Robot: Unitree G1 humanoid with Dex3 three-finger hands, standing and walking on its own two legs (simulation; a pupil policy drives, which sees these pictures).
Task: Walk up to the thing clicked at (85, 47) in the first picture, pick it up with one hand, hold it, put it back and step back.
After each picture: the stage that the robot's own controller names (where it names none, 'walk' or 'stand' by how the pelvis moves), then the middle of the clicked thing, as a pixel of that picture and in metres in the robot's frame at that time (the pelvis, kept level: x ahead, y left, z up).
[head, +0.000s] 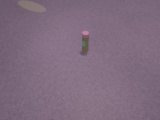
stand; (85, 42) +1.27 -0.02 -0.66
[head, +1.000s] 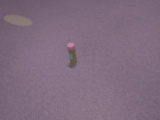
walk; (72, 54) +1.13 +0.22 -0.63
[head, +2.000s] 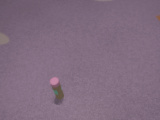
walk; (57, 88) +0.67 +0.29 -0.65
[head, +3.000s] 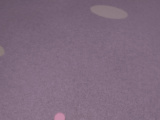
walk; out of the picture +0.40 +0.16 -0.63
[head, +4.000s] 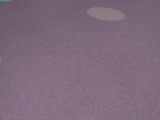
stand; out of the picture +0.35 +0.18 -0.65
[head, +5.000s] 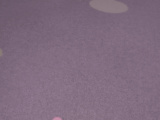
stand; out of the picture +0.36 +0.18 -0.65
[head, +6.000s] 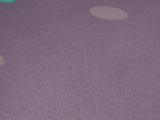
stand; out of the picture +0.33 +0.18 -0.66
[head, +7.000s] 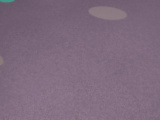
stand; out of the picture +0.34 +0.18 -0.66
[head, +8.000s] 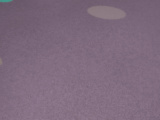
stand; out of the picture +0.33 +0.18 -0.66
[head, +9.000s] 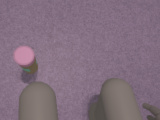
go down; (28, 62) +0.41 +0.20 -0.31
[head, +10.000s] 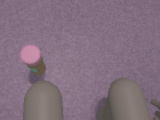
go down; (35, 62) +0.41 +0.20 -0.27
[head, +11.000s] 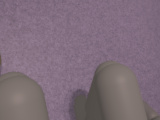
close in; out of the picture +0.41 +0.24 -0.16
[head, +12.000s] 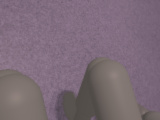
close; out of the picture +0.41 +0.24 -0.16
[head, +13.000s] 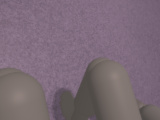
lift; out of the picture +0.39 +0.25 -0.16
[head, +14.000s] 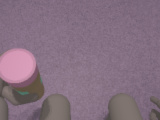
lift; (27, 81) +0.31 +0.18 +0.01
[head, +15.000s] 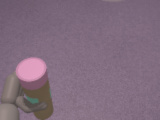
hold; (38, 93) +0.29 +0.16 +0.02
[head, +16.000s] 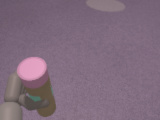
hold; (40, 91) +0.30 +0.15 +0.04
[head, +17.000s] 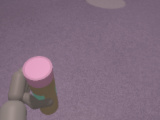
crouch; (44, 90) +0.30 +0.14 +0.04
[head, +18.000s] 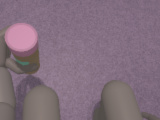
crouch; (27, 54) +0.41 +0.17 -0.06
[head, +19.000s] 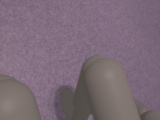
lower; out of the picture +0.42 +0.25 -0.16
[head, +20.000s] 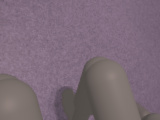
lower; out of the picture +0.41 +0.24 -0.17
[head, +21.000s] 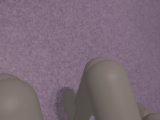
lower; out of the picture +0.41 +0.25 -0.16
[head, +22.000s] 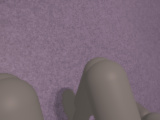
lower; out of the picture +0.40 +0.25 -0.16
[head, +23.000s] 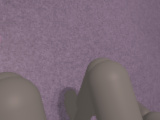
loosen; out of the picture +0.39 +0.22 -0.17
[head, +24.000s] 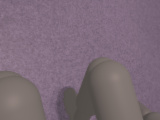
withdraw; out of the picture +0.40 +0.24 -0.17
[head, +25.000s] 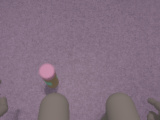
walk; (50, 77) +0.41 +0.18 -0.38
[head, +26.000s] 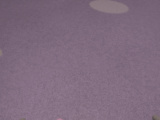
stand; out of the picture +0.36 +0.15 -0.59
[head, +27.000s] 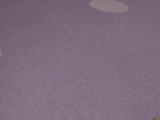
stand; out of the picture +0.35 +0.16 -0.60
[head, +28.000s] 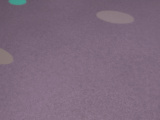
stand; out of the picture +0.37 +0.14 -0.64
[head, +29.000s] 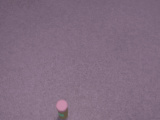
walk; (62, 110) +0.39 +0.12 -0.64
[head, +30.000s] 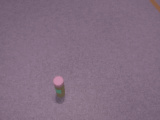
walk; (59, 87) +0.54 +0.17 -0.63
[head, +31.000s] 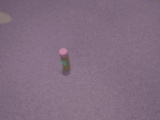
walk; (65, 60) +0.87 +0.23 -0.63
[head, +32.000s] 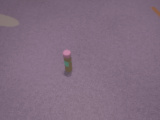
stand; (67, 61) +0.97 +0.17 -0.65
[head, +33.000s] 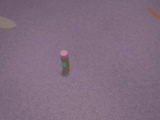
stand; (65, 61) +0.98 +0.19 -0.66
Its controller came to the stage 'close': yes
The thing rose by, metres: 0.68
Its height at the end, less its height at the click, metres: +0.00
